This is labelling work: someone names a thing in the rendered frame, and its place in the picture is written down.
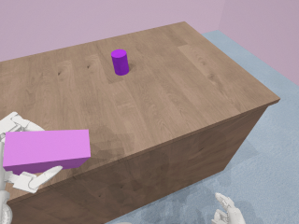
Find robot left hand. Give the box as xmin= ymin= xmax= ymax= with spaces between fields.
xmin=0 ymin=112 xmax=64 ymax=194

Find left robot forearm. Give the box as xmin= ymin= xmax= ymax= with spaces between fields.
xmin=0 ymin=190 xmax=13 ymax=224

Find robot right hand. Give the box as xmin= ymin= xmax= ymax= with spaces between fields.
xmin=211 ymin=192 xmax=246 ymax=224

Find sponge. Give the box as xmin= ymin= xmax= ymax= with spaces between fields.
xmin=3 ymin=129 xmax=91 ymax=175

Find table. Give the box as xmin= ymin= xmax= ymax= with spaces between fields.
xmin=0 ymin=21 xmax=281 ymax=224

